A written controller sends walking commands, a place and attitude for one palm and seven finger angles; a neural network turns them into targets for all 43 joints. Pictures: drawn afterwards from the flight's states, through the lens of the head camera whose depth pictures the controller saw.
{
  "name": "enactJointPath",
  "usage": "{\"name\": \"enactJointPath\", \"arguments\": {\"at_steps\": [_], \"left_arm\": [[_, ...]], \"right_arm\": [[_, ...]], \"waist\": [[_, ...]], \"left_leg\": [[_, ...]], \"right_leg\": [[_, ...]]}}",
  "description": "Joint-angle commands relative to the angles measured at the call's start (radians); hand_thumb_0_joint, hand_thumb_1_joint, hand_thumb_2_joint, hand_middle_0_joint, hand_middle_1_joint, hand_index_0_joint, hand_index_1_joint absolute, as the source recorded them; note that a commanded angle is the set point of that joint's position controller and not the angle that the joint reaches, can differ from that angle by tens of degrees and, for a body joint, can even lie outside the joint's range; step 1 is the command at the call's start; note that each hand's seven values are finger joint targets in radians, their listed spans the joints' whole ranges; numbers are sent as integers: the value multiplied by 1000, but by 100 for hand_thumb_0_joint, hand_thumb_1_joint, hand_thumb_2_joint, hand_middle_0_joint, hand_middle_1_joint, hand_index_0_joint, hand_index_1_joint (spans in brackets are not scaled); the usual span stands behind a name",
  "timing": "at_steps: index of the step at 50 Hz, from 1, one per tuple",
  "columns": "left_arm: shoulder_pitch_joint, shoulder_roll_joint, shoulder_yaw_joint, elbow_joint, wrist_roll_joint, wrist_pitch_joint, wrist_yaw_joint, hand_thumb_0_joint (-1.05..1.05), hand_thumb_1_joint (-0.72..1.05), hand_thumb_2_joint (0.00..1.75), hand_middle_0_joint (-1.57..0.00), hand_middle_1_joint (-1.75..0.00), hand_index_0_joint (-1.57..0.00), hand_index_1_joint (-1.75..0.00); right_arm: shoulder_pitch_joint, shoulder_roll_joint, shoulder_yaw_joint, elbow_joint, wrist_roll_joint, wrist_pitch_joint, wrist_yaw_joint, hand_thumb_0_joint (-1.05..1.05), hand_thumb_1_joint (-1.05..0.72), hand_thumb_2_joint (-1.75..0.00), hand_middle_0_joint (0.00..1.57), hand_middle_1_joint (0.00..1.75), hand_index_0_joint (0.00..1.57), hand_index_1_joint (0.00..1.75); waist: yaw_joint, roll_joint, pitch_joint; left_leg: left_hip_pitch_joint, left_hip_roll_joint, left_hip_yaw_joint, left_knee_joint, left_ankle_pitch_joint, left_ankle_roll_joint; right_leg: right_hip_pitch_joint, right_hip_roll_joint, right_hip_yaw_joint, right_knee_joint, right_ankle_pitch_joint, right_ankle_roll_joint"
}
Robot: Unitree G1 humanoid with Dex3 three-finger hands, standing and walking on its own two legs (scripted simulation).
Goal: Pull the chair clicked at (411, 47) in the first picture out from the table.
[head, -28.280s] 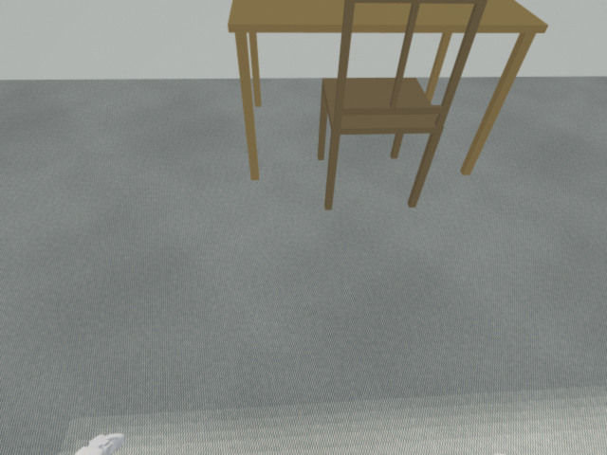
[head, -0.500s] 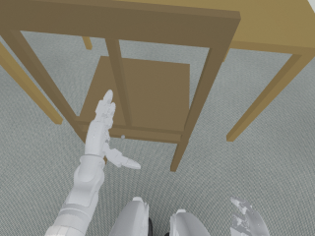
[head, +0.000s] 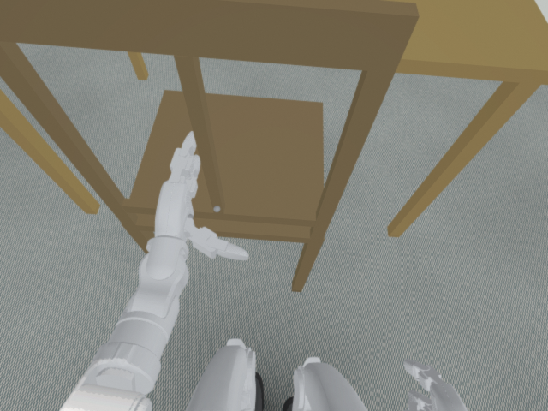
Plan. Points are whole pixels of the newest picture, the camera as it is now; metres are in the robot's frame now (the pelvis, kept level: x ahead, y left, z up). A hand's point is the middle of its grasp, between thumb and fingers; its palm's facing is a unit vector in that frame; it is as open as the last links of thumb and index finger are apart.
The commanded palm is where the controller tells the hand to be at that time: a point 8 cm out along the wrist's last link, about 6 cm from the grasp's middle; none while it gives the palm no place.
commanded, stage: push the fingers through the gap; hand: left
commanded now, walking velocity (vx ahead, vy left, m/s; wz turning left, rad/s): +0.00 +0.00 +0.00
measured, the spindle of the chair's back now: (207, 154) +0.47 +0.11 +0.05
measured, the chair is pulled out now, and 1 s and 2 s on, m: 0.00 0.00 0.01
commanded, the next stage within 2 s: hook a spindle and tug to test in 0.74 s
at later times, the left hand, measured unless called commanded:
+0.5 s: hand (213, 183) +0.43 +0.10 +0.03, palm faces -0.02 -1.00 -0.04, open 16.9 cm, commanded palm +0.41 +0.14 +0.02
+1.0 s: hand (220, 188) +0.43 +0.09 +0.02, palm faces -0.02 -1.00 -0.04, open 16.7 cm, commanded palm +0.41 +0.13 +0.02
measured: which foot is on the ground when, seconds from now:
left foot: down 0.00-1.00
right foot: down 0.00-1.00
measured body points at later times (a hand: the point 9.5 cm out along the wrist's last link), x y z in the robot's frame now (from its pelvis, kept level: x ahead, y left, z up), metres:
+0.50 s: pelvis +0.00 +0.00 +0.00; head +0.13 +0.01 +0.43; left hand +0.43 +0.16 +0.03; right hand +0.09 -0.26 -0.12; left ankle +0.07 +0.05 -0.62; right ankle +0.00 -0.08 -0.62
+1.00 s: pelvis +0.00 +0.00 +0.00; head +0.12 +0.01 +0.43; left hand +0.43 +0.15 +0.02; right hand +0.09 -0.26 -0.12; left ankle +0.07 +0.05 -0.62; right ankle +0.00 -0.08 -0.62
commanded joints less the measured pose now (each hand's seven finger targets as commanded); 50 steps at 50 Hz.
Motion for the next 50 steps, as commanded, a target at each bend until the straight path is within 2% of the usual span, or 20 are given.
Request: {"name": "enactJointPath", "arguments": {"at_steps": [1,2,6,9,11,13,14,16,18,21,25,27,33,35,36,38,42,44,48,50], "left_arm": [[-377,107,69,-179,-22,-75,-6,0,-50,30,-6,-8,-6,-8],[-369,110,75,-169,-22,-80,-10,0,-50,30,-6,-8,-6,-8],[-399,106,65,-165,-19,-102,-20,0,-50,30,-6,-8,-6,-8],[-390,63,37,-88,-21,-85,-32,0,-50,30,-6,-8,-6,-8],[-425,80,55,-42,-21,-78,-39,0,-50,30,-6,-8,-6,-8],[-442,129,108,-28,-24,-82,-36,0,-50,30,-6,-8,-6,-8],[-461,112,90,-3,-22,-83,-38,0,-50,30,-6,-8,-6,-8],[-547,144,114,-63,-21,-113,-29,0,-50,30,-6,-8,-6,-8],[-524,164,145,-82,-20,-135,-19,0,-50,30,-6,-8,-6,-8],[-471,134,116,-86,-14,-146,-22,0,-50,30,-6,-8,-6,-8],[-371,98,96,-12,-9,-102,-29,0,-50,30,-6,-8,-6,-8],[-396,83,81,-7,-10,-90,-34,0,-50,30,-6,-8,-6,-8],[-514,108,88,-109,-14,-149,-12,0,-50,30,-6,-8,-6,-8],[-531,115,99,-73,-4,-167,3,0,-50,30,-6,-8,-6,-8],[-571,121,90,-80,6,-177,8,0,-50,30,-6,-8,-6,-8],[-538,121,102,-26,18,-175,14,0,-50,30,-6,-8,-6,-8],[-529,81,79,99,28,-131,4,0,-50,30,-6,-8,-6,-8],[-500,110,109,90,18,-116,-2,0,-50,30,-10,-19,-10,-19],[-542,95,99,-28,-8,-134,-5,0,-50,30,-17,-41,-17,-41],[-527,101,101,-50,-8,-143,2,0,-50,30,-20,-52,-20,-52]], "right_arm": [[71,-160,-60,-87,-2,-29,-10,0,-90,-90,20,30,20,30],[73,-157,-59,-87,-1,-30,-9,0,-90,-90,20,30,20,30],[92,-160,-64,-79,-4,-33,-2,0,-90,-90,20,30,20,30],[101,-160,-67,-66,-5,-26,5,0,-90,-90,20,30,20,30],[113,-164,-66,-61,-2,-23,5,0,-90,-90,20,30,20,30],[115,-165,-65,-59,-2,-21,2,0,-90,-90,20,30,20,30],[113,-161,-63,-55,-2,-21,2,0,-90,-90,20,30,20,30],[124,-164,-66,-55,-6,-28,4,0,-90,-90,20,30,20,30],[135,-165,-68,-54,-13,-31,9,0,-90,-90,20,30,20,30],[140,-166,-73,-60,-15,-30,21,0,-90,-90,20,30,20,30],[139,-168,-77,-64,-7,-7,31,0,-90,-90,20,30,20,30],[133,-165,-76,-65,-4,-3,29,0,-90,-90,20,30,20,30],[126,-161,-73,-59,-7,-16,19,0,-90,-90,20,30,20,30],[123,-164,-73,-46,-13,-20,20,0,-90,-90,20,30,20,30],[127,-168,-74,-43,-14,-24,18,0,-90,-90,20,30,20,30],[125,-169,-74,-38,-18,-22,21,0,-90,-90,20,30,20,30],[129,-169,-71,-35,-17,-10,24,0,-90,-90,20,30,20,30],[130,-172,-72,-50,-13,-2,22,0,-90,-90,20,30,20,30],[131,-168,-75,-62,-12,-5,24,0,-90,-90,20,30,20,30],[133,-165,-74,-63,-14,-4,25,0,-90,-90,20,30,20,30]], "waist": [[-46,-32,-456],[-35,-16,-450],[-43,22,-484],[-62,-20,-446],[-73,-37,-419],[-57,-37,-428],[-68,-30,-401],[-65,25,-449],[-47,43,-506],[-51,41,-542],[-54,-50,-464],[-63,-57,-439],[-62,29,-446],[-69,4,-425],[-81,29,-428],[-71,29,-433],[-84,-6,-411],[-64,-4,-450],[-63,29,-513],[-64,-3,-515]], "left_leg": [[490,42,-184,-133,206,-78],[488,40,-177,-135,212,-81],[535,44,-188,-134,263,-89],[516,47,-186,-133,240,-84],[474,42,-175,-127,224,-75],[435,35,-158,-120,216,-73],[427,35,-155,-121,203,-73],[473,37,-168,-119,237,-78],[527,39,-173,-121,295,-89],[569,46,-184,-122,353,-99],[500,44,-164,-132,285,-83],[473,42,-157,-132,255,-76],[543,48,-186,-143,239,-87],[525,51,-200,-144,185,-85],[544,55,-213,-143,194,-89],[532,51,-203,-141,179,-89],[485,45,-191,-134,155,-78],[482,42,-180,-136,177,-80],[568,49,-197,-139,258,-90],[539,45,-184,-132,268,-86]], "right_leg": [[17,-43,117,-188,233,44],[22,-42,116,-188,238,40],[4,-40,109,-176,272,39],[-16,-38,102,-187,253,43],[-7,-40,112,-194,255,47],[22,-42,128,-196,259,49],[12,-42,126,-201,250,45],[0,-41,119,-181,263,41],[10,-37,115,-174,299,38],[10,-34,105,-161,339,38],[21,-32,109,-190,310,51],[23,-35,111,-195,295,51],[-24,-36,110,-194,246,38],[-53,-34,109,-195,192,39],[-79,-36,101,-180,192,36],[-80,-37,105,-183,182,37],[-77,-39,102,-184,176,41],[-37,-38,110,-187,199,41],[-28,-35,105,-183,259,39],[2,-32,110,-184,279,43]]}}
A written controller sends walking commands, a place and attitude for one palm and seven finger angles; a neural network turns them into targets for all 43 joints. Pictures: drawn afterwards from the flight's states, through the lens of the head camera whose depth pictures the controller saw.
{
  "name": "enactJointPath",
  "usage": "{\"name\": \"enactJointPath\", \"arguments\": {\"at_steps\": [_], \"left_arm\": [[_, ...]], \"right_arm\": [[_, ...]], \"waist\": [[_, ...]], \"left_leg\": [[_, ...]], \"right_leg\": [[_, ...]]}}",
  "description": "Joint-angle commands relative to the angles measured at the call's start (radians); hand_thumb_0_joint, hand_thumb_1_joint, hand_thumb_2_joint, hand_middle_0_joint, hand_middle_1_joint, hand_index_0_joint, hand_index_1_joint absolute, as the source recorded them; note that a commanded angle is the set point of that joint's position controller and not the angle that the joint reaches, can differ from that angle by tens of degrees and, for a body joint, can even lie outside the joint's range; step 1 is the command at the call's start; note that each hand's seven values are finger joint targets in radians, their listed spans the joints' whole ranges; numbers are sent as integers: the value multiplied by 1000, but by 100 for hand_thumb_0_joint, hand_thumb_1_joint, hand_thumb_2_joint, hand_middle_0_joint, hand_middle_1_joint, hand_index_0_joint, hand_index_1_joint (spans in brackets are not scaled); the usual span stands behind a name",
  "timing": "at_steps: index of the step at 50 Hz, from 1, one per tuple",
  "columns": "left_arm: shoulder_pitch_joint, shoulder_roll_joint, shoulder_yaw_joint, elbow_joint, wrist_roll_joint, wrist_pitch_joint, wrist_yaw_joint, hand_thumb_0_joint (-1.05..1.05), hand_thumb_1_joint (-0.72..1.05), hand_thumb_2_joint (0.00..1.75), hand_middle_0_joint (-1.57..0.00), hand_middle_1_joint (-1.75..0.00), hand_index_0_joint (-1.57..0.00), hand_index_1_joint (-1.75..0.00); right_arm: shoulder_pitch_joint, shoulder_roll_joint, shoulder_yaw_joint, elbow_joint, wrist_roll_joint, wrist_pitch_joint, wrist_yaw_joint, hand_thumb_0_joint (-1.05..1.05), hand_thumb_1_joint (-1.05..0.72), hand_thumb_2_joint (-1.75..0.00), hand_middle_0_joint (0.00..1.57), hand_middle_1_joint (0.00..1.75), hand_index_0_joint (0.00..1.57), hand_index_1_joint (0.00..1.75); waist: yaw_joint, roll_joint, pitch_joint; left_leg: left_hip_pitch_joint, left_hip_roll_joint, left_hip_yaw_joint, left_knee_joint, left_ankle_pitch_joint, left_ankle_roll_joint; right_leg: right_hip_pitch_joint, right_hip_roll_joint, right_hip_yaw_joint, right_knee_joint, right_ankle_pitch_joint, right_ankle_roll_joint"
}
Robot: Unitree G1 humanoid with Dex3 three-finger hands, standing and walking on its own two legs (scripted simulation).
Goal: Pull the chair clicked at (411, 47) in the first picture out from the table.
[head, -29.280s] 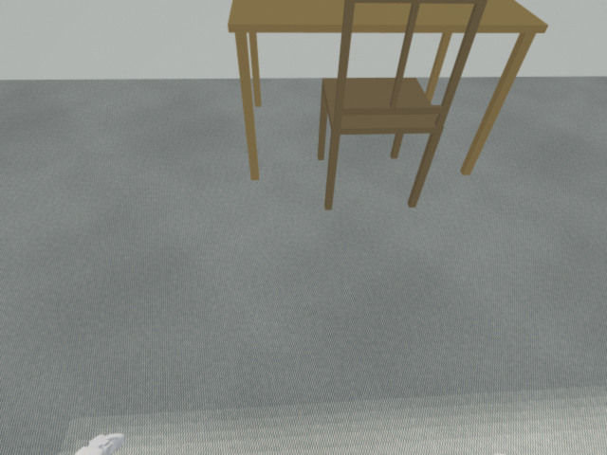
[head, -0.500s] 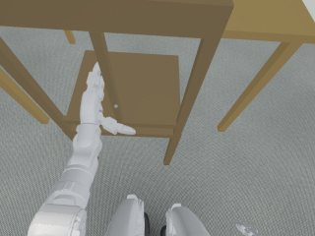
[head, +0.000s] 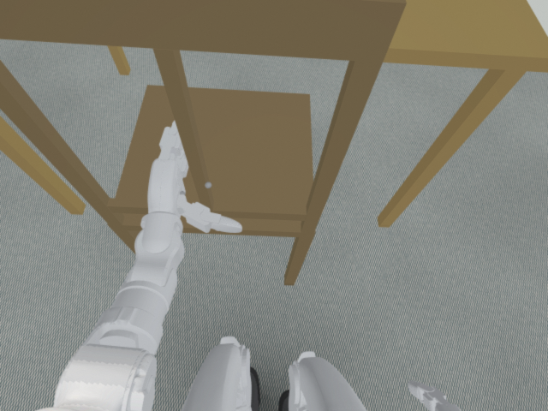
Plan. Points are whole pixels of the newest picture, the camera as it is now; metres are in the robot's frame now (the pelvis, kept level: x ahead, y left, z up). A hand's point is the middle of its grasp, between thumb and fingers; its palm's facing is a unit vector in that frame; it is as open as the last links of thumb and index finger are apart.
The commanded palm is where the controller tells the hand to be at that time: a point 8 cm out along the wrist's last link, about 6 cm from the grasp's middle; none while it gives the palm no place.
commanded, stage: hook a spindle and tug to test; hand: left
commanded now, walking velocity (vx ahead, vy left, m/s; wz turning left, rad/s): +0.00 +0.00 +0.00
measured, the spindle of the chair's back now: (193, 150) +0.47 +0.12 +0.05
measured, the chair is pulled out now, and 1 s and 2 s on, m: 0.00 0.01 0.10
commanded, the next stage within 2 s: step backward, pulling the chair out in 1.34 s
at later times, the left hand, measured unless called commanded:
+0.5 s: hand (209, 181) +0.44 +0.10 +0.02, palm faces +0.01 -1.00 -0.03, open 9.8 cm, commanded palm +0.42 +0.13 +0.03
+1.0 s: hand (209, 185) +0.43 +0.10 +0.02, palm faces -0.01 -1.00 -0.02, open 5.4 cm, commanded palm +0.39 +0.14 +0.03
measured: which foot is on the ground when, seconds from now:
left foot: down 0.00-1.00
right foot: down 0.00-1.00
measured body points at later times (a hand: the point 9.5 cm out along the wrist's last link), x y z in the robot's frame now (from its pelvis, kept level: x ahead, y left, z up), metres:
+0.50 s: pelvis +0.01 +0.00 +0.00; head +0.13 +0.01 +0.44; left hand +0.43 +0.15 +0.03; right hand +0.10 -0.26 -0.12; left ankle +0.07 +0.05 -0.62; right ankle +0.01 -0.08 -0.62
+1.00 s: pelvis +0.02 +0.00 +0.01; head +0.14 +0.01 +0.44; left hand +0.43 +0.15 +0.03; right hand +0.12 -0.25 -0.11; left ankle +0.07 +0.05 -0.62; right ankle +0.01 -0.08 -0.62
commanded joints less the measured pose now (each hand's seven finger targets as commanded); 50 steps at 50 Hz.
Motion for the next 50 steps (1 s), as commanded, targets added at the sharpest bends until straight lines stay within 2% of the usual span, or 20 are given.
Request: {"name": "enactJointPath", "arguments": {"at_steps": [1,2,4,6,7,11,15,17,20,26,29,32,35,38,39,41,42,45,48,50], "left_arm": [[-333,97,20,-271,-10,-94,9,0,-50,30,-22,-57,-22,-57],[-326,65,-14,-258,-3,-93,8,0,-50,30,-24,-63,-24,-63],[-319,90,8,-215,7,-90,13,0,-50,30,-27,-74,-27,-74],[-351,91,2,-216,17,-91,16,0,-50,30,-31,-85,-31,-85],[-318,107,24,-192,19,-88,17,0,-50,30,-32,-90,-32,-90],[-314,85,0,-250,4,-90,11,0,-28,40,-39,-112,-39,-112],[-299,67,-11,-249,-2,-82,13,0,-5,49,-46,-134,-46,-134],[-307,54,-28,-236,7,-83,13,0,6,54,-50,-145,-50,-145],[-319,65,-18,-227,6,-84,12,0,23,61,-50,-145,-50,-145],[-331,57,-40,-242,14,-88,-1,0,56,76,-50,-145,-50,-145],[-293,65,-27,-246,14,-81,2,0,73,83,-50,-145,-50,-145],[-256,31,-55,-266,12,-70,1,0,90,90,-50,-145,-50,-145],[-246,38,-49,-271,9,-61,4,0,90,90,-50,-145,-50,-145],[-213,42,-48,-289,10,-60,-1,0,90,90,-50,-145,-50,-145],[-193,40,-50,-278,8,-54,-1,0,90,90,-50,-145,-50,-145],[-182,33,-59,-332,3,-61,-7,0,90,90,-50,-145,-50,-145],[-135,47,-44,-330,3,-58,-8,0,90,90,-50,-145,-50,-145],[-61,47,-37,-347,-10,-49,-14,0,90,90,-50,-145,-50,-145],[-26,79,-13,-401,-13,-55,-19,0,90,90,-50,-145,-50,-145],[16,47,-45,-430,-17,-55,-22,0,90,90,-50,-145,-50,-145]], "right_arm": [[95,-160,-61,-86,-3,-23,-2,0,-90,-90,20,30,20,30],[89,-155,-59,-81,-3,-21,0,0,-90,-90,20,30,20,30],[92,-158,-58,-71,-3,-17,-1,0,-90,-90,20,30,20,30],[95,-157,-57,-73,-4,-17,-2,0,-90,-90,20,30,20,30],[95,-158,-58,-69,-3,-16,-2,0,-90,-90,20,30,20,30],[95,-157,-59,-87,-3,-16,-1,0,-90,-90,20,30,20,30],[92,-156,-61,-84,-2,-10,1,0,-90,-90,20,30,20,30],[93,-154,-61,-78,-3,-12,1,0,-90,-90,20,30,20,30],[93,-158,-61,-77,-2,-10,-1,0,-90,-90,20,30,20,30],[100,-157,-63,-82,-1,-10,4,0,-90,-90,20,30,20,30],[98,-156,-65,-83,-4,-4,5,0,-90,-90,20,30,20,30],[99,-154,-68,-90,-3,0,10,0,-90,-90,20,30,20,30],[99,-154,-67,-95,0,7,9,0,-90,-90,20,30,20,30],[93,-152,-66,-102,1,7,10,0,-90,-90,20,30,20,30],[91,-150,-64,-102,1,9,10,0,-90,-90,20,30,20,30],[89,-149,-65,-114,2,7,12,0,-90,-90,20,30,20,30],[87,-147,-66,-114,3,8,13,0,-90,-90,20,30,20,30],[74,-145,-61,-128,5,14,15,0,-90,-90,20,30,20,30],[68,-143,-61,-139,7,11,13,0,-90,-90,20,30,20,30],[61,-138,-61,-147,9,11,15,0,-90,-90,20,30,20,30]], "waist": [[-30,-18,-508],[-39,-28,-477],[-39,-36,-428],[-47,-24,-435],[-30,-7,-418],[-27,20,-488],[-36,-31,-466],[-39,-13,-449],[-39,-32,-439],[-41,19,-481],[-28,9,-477],[-26,22,-499],[-30,-32,-479],[-19,-5,-481],[-23,-30,-463],[-15,-2,-502],[1,-1,-494],[5,-51,-467],[24,-23,-485],[24,-29,-476]], "left_leg": [[576,40,-193,-133,280,-89],[554,38,-183,-130,254,-83],[506,35,-174,-128,203,-78],[497,31,-168,-121,201,-73],[500,32,-165,-128,192,-80],[550,32,-171,-129,250,-83],[531,32,-165,-126,237,-78],[556,39,-181,-131,243,-84],[524,32,-171,-126,213,-77],[575,36,-180,-120,276,-84],[580,37,-177,-123,284,-86],[626,43,-188,-125,342,-95],[575,37,-175,-124,307,-83],[578,35,-170,-127,323,-84],[564,33,-164,-125,314,-80],[591,32,-166,-125,353,-84],[597,34,-163,-129,365,-88],[541,28,-142,-128,347,-78],[542,26,-138,-129,365,-80],[559,28,-136,-132,386,-80]], "right_leg": [[41,-36,100,-175,281,36],[34,-37,103,-185,269,41],[27,-38,111,-193,231,42],[27,-41,117,-189,236,44],[21,-41,115,-194,222,39],[44,-40,114,-184,273,41],[50,-39,116,-198,274,49],[13,-38,102,-187,260,40],[27,-40,116,-199,242,47],[14,-41,108,-178,288,43],[19,-38,101,-180,291,39],[15,-37,93,-175,320,36],[45,-38,104,-187,324,47],[55,-39,104,-182,340,43],[66,-38,107,-191,343,45],[82,-39,107,-179,373,45],[87,-39,102,-181,377,39],[137,-41,121,-197,411,53],[163,-42,123,-185,435,47],[165,-43,123,-189,460,50]]}}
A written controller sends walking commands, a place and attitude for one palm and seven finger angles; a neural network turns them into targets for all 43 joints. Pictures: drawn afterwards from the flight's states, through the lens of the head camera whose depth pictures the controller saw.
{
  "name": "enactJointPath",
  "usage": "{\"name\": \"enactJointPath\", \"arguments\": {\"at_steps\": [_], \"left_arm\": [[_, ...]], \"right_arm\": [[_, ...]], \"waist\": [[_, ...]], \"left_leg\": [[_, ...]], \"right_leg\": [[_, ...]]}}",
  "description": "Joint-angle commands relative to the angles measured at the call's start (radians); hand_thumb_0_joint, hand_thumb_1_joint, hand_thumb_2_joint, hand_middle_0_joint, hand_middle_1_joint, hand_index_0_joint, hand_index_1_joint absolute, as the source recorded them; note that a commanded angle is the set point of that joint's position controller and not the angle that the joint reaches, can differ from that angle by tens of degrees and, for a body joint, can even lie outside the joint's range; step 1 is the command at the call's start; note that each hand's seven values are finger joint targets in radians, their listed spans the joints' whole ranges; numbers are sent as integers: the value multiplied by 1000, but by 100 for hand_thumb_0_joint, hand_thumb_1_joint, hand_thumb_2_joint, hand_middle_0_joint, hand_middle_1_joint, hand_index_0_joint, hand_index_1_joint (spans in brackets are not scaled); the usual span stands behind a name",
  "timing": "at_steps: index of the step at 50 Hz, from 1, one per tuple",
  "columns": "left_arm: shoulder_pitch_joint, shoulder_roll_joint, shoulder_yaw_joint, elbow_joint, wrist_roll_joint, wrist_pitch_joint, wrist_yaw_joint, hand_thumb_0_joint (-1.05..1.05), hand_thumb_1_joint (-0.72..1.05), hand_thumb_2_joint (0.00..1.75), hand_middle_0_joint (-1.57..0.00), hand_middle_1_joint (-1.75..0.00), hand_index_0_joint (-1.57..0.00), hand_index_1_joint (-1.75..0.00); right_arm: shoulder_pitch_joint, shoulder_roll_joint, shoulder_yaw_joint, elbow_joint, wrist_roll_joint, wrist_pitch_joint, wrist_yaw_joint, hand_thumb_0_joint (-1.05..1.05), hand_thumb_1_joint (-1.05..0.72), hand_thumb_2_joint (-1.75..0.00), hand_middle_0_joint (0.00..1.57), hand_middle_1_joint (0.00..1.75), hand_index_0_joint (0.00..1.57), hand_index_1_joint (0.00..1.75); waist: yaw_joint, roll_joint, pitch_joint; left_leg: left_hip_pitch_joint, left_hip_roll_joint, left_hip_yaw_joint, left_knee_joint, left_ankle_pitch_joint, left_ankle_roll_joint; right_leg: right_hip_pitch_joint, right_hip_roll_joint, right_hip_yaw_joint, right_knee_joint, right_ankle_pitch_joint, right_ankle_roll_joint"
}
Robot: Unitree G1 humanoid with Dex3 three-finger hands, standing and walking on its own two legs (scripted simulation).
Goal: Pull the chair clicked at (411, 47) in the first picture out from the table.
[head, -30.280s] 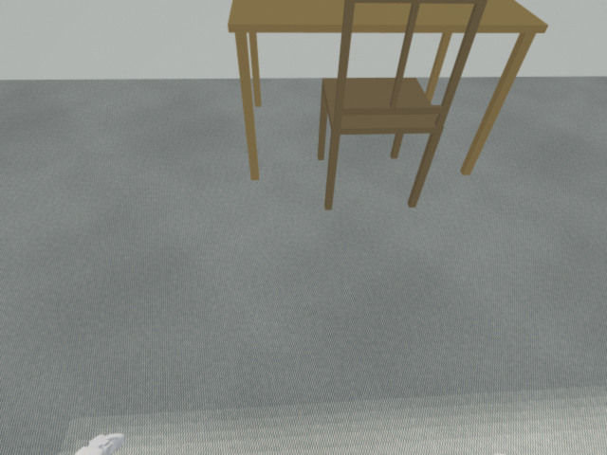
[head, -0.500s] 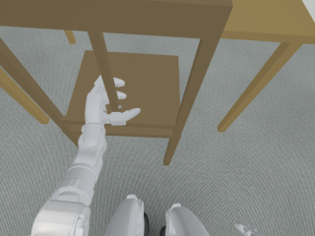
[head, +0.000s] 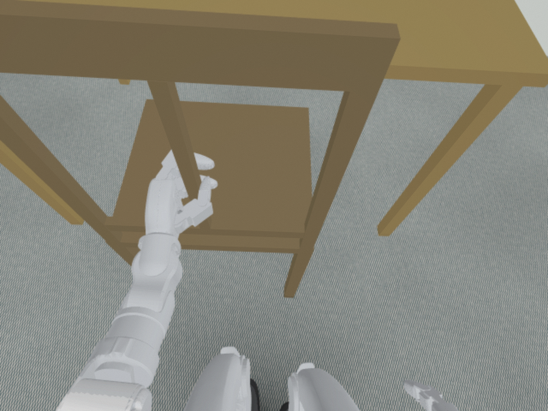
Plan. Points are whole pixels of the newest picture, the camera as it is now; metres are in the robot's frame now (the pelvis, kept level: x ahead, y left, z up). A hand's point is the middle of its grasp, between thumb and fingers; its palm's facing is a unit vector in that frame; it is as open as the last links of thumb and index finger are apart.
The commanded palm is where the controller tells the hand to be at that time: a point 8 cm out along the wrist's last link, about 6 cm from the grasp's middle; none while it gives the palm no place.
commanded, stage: hook a spindle and tug to test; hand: left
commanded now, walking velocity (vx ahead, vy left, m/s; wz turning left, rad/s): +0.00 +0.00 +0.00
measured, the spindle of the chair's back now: (190, 173) +0.44 +0.13 +0.04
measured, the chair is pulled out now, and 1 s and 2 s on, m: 0.01 0.10 0.23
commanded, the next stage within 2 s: step backward, pulling the chair out in 0.34 s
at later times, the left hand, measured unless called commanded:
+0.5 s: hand (200, 229) +0.36 +0.11 +0.02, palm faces -0.02 -1.00 -0.05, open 5.4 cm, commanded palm +0.34 +0.16 +0.02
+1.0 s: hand (194, 249) +0.33 +0.11 +0.03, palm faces -0.09 -0.99 -0.12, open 5.1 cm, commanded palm +0.30 +0.16 +0.03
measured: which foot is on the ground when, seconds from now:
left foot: down 0.00-1.00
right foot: down 0.00-1.00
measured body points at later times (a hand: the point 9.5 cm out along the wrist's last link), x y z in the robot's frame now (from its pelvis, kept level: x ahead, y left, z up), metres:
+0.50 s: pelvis +0.00 +0.00 +0.01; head +0.11 +0.01 +0.44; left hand +0.36 +0.16 +0.02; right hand +0.15 -0.24 -0.11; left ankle +0.05 +0.05 -0.63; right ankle -0.02 -0.08 -0.63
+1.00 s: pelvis -0.01 +0.02 +0.10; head +0.09 -0.01 +0.54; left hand +0.33 +0.16 +0.05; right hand +0.08 -0.24 -0.04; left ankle +0.05 +0.05 -0.63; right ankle -0.02 -0.09 -0.63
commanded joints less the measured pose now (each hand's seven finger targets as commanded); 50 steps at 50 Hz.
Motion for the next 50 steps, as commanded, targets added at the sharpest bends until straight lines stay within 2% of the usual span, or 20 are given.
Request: {"name": "enactJointPath", "arguments": {"at_steps": [1,8,14,22,23,24,25,26,27,29,30,34,36,39,41,43,45,46,47,50], "left_arm": [[-126,48,-38,-279,3,-87,-27,0,90,90,-50,-145,-50,-145],[-17,36,-54,-366,-1,-85,-16,0,90,90,-50,-145,-50,-145],[7,38,-68,-392,1,-84,-26,0,90,90,-50,-145,-50,-145],[-80,29,-90,-410,3,-71,-27,0,90,90,-50,-145,-50,-145],[-216,306,47,-578,62,28,27,0,90,90,-50,-145,-50,-145],[-194,225,-12,-599,49,83,43,0,90,90,-50,-145,-50,-145],[-152,197,-38,-579,47,115,48,0,90,90,-50,-145,-50,-145],[-88,190,-32,-508,45,156,49,0,90,90,-50,-145,-50,-145],[-9,138,-69,-377,43,201,46,0,90,90,-50,-145,-50,-145],[21,76,-118,-211,37,254,41,0,90,90,-50,-145,-50,-145],[-12,84,-115,-171,31,265,41,0,90,90,-50,-145,-50,-145],[-90,109,-88,-81,32,250,30,0,90,90,-50,-145,-50,-145],[-104,141,-65,-63,37,244,21,0,90,90,-50,-145,-50,-145],[-101,107,-85,-34,34,240,-1,0,90,90,-50,-145,-50,-145],[-80,141,-46,-40,33,233,-5,0,90,90,-50,-145,-50,-145],[-27,110,-59,-55,33,227,-14,0,90,90,-50,-145,-50,-145],[16,106,-53,-76,36,216,-19,0,90,90,-50,-145,-50,-145],[49,133,-26,-83,37,212,-19,0,90,90,-50,-145,-50,-145],[58,110,-45,-105,35,212,-22,0,90,90,-50,-145,-50,-145],[20,124,-40,-141,34,207,-25,0,90,90,-50,-145,-50,-145]], "right_arm": [[53,-149,-60,-114,1,-28,-1,0,-90,-90,20,30,20,30],[37,-143,-62,-123,2,-33,-5,0,-90,-90,20,30,20,30],[15,-138,-59,-121,3,-38,-18,0,-90,-90,20,30,20,30],[-5,-138,-57,-113,4,-44,-32,0,-90,-90,20,30,20,30],[94,-134,-58,-180,66,53,-77,0,-90,-90,20,30,20,30],[79,-105,-46,-219,87,75,-107,0,-90,-90,20,30,20,30],[74,-108,-40,-217,89,81,-126,0,-90,-90,20,30,20,30],[34,-109,-29,-216,87,95,-139,0,-90,-90,20,30,20,30],[-5,-106,-18,-198,85,118,-149,0,-90,-90,20,30,20,30],[-39,-108,-8,-169,85,138,-171,0,-90,-90,20,30,20,30],[-45,-113,-6,-157,83,142,-180,0,-90,-90,20,30,20,30],[-22,-119,-18,-116,71,138,-207,0,-90,-90,20,30,20,30],[-23,-124,-28,-103,59,132,-210,0,-90,-90,20,30,20,30],[-24,-108,-34,-80,36,112,-189,0,-90,-90,20,30,20,30],[-20,-116,-41,-77,26,93,-181,0,-90,-90,20,30,20,30],[-20,-107,-36,-81,22,78,-166,0,-90,-90,20,30,20,30],[-24,-114,-41,-86,22,60,-158,0,-90,-90,20,30,20,30],[-23,-128,-48,-86,19,50,-156,0,-90,-90,20,30,20,30],[-40,-124,-48,-90,22,43,-152,0,-90,-90,20,30,20,30],[-57,-133,-54,-84,21,15,-158,0,-90,-90,20,30,20,30]], "waist": [[12,6,-471],[26,-20,-458],[17,-31,-428],[2,0,-428],[43,67,-671],[27,103,-606],[23,79,-534],[34,63,-502],[35,19,-361],[38,-39,-169],[41,-54,-138],[46,-28,-201],[51,54,-201],[53,132,-167],[69,119,-176],[66,72,-169],[64,41,-163],[74,51,-168],[72,82,-158],[64,75,-90]], "left_leg": [[519,24,-154,-93,443,-78],[543,31,-163,-98,469,-86],[515,29,-161,-85,443,-81],[552,34,-185,-82,414,-92],[869,60,-169,-280,418,-75],[932,46,-148,-322,447,-62],[914,47,-148,-343,453,-54],[878,60,-166,-374,466,-50],[762,77,-170,-405,404,-36],[678,112,-207,-506,299,-26],[673,122,-214,-538,299,-22],[895,166,-223,-605,618,-24],[993,200,-250,-644,773,-19],[1135,260,-316,-738,891,-41],[1191,274,-332,-760,967,-48],[1245,281,-297,-729,1095,-41],[1238,274,-261,-715,1066,-47],[1221,270,-259,-716,1055,-57],[1208,272,-242,-723,1027,-71],[1131,270,-242,-779,789,-67]], "right_leg": [[108,-51,93,-144,494,51],[103,-52,84,-143,498,48],[103,-58,89,-140,503,48],[38,-59,76,-137,419,42],[465,-128,193,-323,509,80],[507,-131,193,-392,608,99],[500,-137,179,-408,643,108],[491,-138,180,-396,642,109],[497,-144,206,-423,608,129],[486,-149,189,-461,524,128],[510,-151,194,-486,521,134],[582,-137,169,-536,634,133],[566,-128,164,-520,517,122],[504,-102,132,-493,144,75],[517,-98,127,-487,97,59],[539,-108,132,-547,146,59],[600,-113,121,-627,225,53],[643,-112,112,-663,253,43],[667,-121,110,-688,260,35],[707,-125,106,-744,249,23]]}}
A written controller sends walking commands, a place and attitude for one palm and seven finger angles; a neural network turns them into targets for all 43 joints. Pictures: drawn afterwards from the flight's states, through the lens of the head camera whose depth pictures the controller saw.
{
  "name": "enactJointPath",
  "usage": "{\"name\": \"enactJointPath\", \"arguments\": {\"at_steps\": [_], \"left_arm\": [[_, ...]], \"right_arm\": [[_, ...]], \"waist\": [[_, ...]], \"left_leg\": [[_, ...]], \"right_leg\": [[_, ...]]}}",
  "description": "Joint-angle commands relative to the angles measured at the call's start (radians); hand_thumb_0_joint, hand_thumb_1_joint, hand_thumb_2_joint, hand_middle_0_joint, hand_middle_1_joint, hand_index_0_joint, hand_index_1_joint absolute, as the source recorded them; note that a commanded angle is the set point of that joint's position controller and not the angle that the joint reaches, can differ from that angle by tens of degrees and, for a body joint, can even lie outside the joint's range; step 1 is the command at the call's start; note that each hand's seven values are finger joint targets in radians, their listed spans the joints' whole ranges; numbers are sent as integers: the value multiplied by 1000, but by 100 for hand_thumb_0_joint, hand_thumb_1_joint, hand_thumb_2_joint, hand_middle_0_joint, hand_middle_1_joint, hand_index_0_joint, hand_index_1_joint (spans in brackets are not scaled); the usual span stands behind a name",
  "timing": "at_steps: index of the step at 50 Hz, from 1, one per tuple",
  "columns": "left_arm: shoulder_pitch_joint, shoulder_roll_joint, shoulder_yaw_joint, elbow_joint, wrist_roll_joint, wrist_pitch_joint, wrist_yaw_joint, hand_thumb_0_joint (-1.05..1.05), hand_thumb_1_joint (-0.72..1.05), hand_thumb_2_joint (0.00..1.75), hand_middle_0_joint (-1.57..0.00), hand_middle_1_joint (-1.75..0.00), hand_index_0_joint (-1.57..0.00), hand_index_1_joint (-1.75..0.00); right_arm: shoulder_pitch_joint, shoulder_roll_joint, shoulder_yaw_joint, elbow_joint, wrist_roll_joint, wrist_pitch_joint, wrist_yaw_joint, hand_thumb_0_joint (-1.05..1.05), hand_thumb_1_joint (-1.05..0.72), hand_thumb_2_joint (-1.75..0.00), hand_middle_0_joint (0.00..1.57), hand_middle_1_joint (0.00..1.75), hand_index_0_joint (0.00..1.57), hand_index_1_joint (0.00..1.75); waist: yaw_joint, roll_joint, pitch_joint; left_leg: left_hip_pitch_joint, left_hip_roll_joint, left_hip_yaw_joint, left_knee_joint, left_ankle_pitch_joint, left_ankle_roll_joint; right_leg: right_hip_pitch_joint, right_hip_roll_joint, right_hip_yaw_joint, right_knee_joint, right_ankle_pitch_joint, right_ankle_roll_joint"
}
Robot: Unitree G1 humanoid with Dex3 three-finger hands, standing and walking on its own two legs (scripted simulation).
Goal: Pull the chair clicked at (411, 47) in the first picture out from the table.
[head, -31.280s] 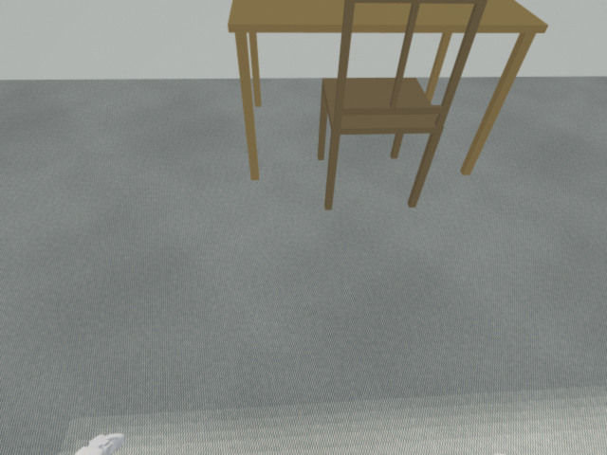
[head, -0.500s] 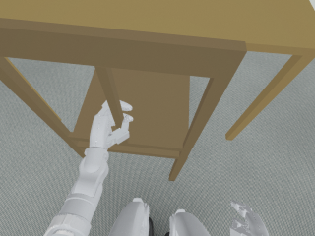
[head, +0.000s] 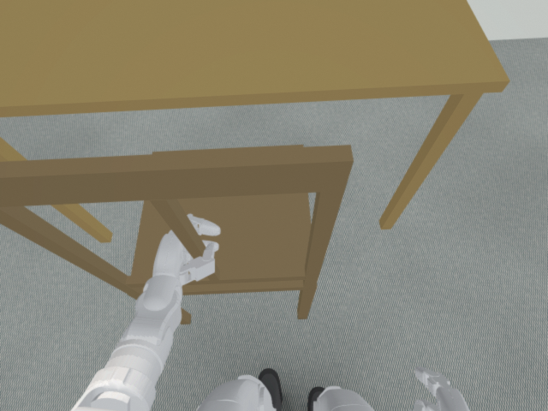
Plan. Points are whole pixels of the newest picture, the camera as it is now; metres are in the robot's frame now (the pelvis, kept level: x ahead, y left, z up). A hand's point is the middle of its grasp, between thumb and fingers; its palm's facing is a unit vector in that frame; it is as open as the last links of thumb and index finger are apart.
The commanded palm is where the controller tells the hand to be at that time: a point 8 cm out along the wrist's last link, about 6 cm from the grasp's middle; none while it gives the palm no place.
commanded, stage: step backward, pulling the chair out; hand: left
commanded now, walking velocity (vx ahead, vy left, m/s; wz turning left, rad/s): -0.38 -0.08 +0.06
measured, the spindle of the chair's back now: (195, 246) +0.36 +0.14 -0.06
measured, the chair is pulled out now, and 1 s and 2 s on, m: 0.10 0.23 0.43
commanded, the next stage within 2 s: none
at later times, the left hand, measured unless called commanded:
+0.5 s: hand (215, 294) +0.28 +0.10 -0.06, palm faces -0.05 -0.99 -0.14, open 5.2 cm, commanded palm +0.24 +0.15 -0.06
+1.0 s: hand (202, 346) +0.20 +0.12 -0.06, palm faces +0.00 -0.99 -0.14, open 5.2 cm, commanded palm +0.17 +0.17 -0.06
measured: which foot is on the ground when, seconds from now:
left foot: down 0.00-0.22, up 0.24-0.42, down 0.44-0.86, up 0.88-1.00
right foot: down 0.00-1.00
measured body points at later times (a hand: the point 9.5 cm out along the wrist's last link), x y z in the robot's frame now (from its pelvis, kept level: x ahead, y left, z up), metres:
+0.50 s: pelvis -0.06 +0.00 +0.01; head +0.06 -0.02 +0.44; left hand +0.28 +0.16 -0.05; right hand +0.08 -0.28 -0.12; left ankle -0.09 +0.14 -0.73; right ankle +0.00 -0.11 -0.73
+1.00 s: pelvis -0.14 -0.01 +0.01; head -0.01 -0.02 +0.43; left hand +0.20 +0.17 -0.05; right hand +0.01 -0.26 -0.14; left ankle -0.16 +0.14 -0.70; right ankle -0.08 -0.10 -0.73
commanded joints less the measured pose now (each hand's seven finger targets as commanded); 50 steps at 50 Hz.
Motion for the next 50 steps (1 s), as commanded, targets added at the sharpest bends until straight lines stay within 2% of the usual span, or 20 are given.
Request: {"name": "enactJointPath", "arguments": {"at_steps": [1,5,6,7,10,11,15,19,21,24,26,30,34,38,40,41,43,45,47,50], "left_arm": [[-101,175,33,-214,45,-53,8,0,90,90,-50,-145,-50,-145],[-168,156,-1,-204,44,-60,14,0,90,90,-50,-145,-50,-145],[-161,198,29,-191,43,-59,22,0,90,90,-50,-145,-50,-145],[-176,169,2,-183,39,-58,25,0,90,90,-50,-145,-50,-145],[-237,186,-9,-174,40,-66,39,0,90,90,-50,-145,-50,-145],[-214,223,19,-155,42,-61,48,0,90,90,-50,-145,-50,-145],[-189,178,-5,-112,41,-39,49,0,90,90,-50,-145,-50,-145],[-127,158,-1,-125,31,-19,44,0,90,90,-50,-145,-50,-145],[-80,175,15,-144,32,-13,45,0,90,90,-50,-145,-50,-145],[-99,108,-33,-260,43,-24,28,0,90,90,-50,-145,-50,-145],[-50,119,-26,-325,46,-27,17,0,90,90,-50,-145,-50,-145],[25,93,-35,-433,56,-27,5,0,90,90,-50,-145,-50,-145],[-23,73,-49,-458,73,-14,-3,0,90,90,-50,-145,-50,-145],[-118,83,-29,-353,83,-10,10,0,90,90,-50,-145,-50,-145],[-182,116,-13,-312,92,-32,9,0,90,90,-50,-145,-50,-145],[-194,176,27,-290,97,-41,17,0,90,90,-50,-145,-50,-145],[-196,169,39,-227,73,-48,20,0,90,90,-50,-145,-50,-145],[-172,151,37,-214,69,-39,22,0,90,90,-50,-145,-50,-145],[-117,154,44,-200,66,-19,37,0,90,90,-50,-145,-50,-145],[-43,127,29,-231,47,1,44,0,90,90,-50,-145,-50,-145]], "right_arm": [[16,-155,-60,-89,-9,-64,-15,0,-90,-90,20,30,20,30],[23,-142,-60,-61,1,-89,-34,0,-90,-90,20,30,20,30],[28,-149,-64,-56,3,-90,-41,0,-90,-90,20,30,20,30],[28,-135,-62,-50,10,-89,-43,0,-90,-90,20,30,20,30],[14,-134,-60,-38,20,-85,-57,0,-90,-90,20,30,20,30],[17,-147,-66,-29,23,-84,-62,0,-90,-90,20,30,20,30],[-40,-141,-53,-31,32,-79,-64,0,-90,-90,20,30,20,30],[-38,-137,-51,-33,31,-76,-69,0,-90,-90,20,30,20,30],[-28,-152,-64,-41,24,-75,-75,0,-90,-90,20,30,20,30],[-5,-135,-77,-77,13,-69,-67,0,-90,-90,20,30,20,30],[-13,-123,-72,-99,3,-80,-61,0,-90,-90,20,30,20,30],[-51,-113,-67,-131,-17,-86,-44,0,-90,-90,20,30,20,30],[-53,-88,-55,-94,-46,-116,-21,0,-90,-90,20,30,20,30],[19,-87,-64,-20,-39,-137,-20,0,-90,-90,20,30,20,30],[16,-81,-69,4,-35,-141,-35,0,-90,-90,20,30,20,30],[30,-90,-72,16,-31,-138,-44,0,-90,-90,20,30,20,30],[-14,-91,-79,14,-12,-142,-63,0,-90,-90,20,30,20,30],[-84,-73,-60,-4,-6,-139,-60,0,-90,-90,20,30,20,30],[-90,-73,-47,5,-1,-129,-60,0,-90,-90,20,30,20,30],[-104,-84,-41,-17,9,-118,-66,0,-90,-90,20,30,20,30]], "waist": [[40,73,-423],[20,30,-424],[19,-8,-424],[12,-46,-437],[5,-87,-424],[15,-82,-418],[40,-108,-403],[35,-112,-429],[34,-130,-428],[19,-133,-495],[25,-92,-569],[36,74,-501],[34,183,-402],[5,63,-416],[0,-32,-425],[-5,-93,-433],[22,-239,-485],[57,-176,-457],[55,-95,-464],[59,-152,-484]], "left_leg": [[391,274,-331,-93,458,-68],[372,227,-280,-50,288,-59],[350,209,-268,-27,238,-65],[335,187,-239,2,197,-75],[269,107,-178,88,-64,-103],[231,89,-179,138,-146,-112],[74,67,-246,234,-237,-118],[70,92,-266,65,-148,-120],[124,121,-260,-57,33,-114],[239,159,-224,-35,359,-106],[254,160,-241,-29,406,-125],[279,238,-319,-93,530,-86],[322,341,-372,-122,684,-22],[439,303,-336,34,804,-62],[353,240,-282,85,598,-109],[271,188,-231,127,397,-141],[68,84,-200,301,-231,-160],[5,76,-257,415,-327,-147],[7,87,-276,366,-316,-152],[18,78,-244,218,-279,-154]], "right_leg": [[54,-56,47,-124,-36,-37],[73,-108,97,-204,201,-22],[85,-136,138,-211,297,-16],[98,-177,172,-206,394,-12],[96,-284,253,-247,468,0],[101,-321,284,-261,478,-11],[230,-366,252,-209,642,-27],[333,-323,181,-119,684,-23],[332,-257,125,-73,668,17],[323,-170,74,-57,708,89],[368,-181,65,-26,779,25],[202,-106,20,22,427,9],[28,-59,14,111,-104,8],[84,-80,33,-103,213,-4],[178,-138,56,-178,509,-24],[250,-213,114,-164,743,-59],[392,-342,178,-116,1085,-80],[336,-398,193,-132,911,-73],[341,-408,187,-112,835,-122],[394,-382,156,-89,814,-106]]}}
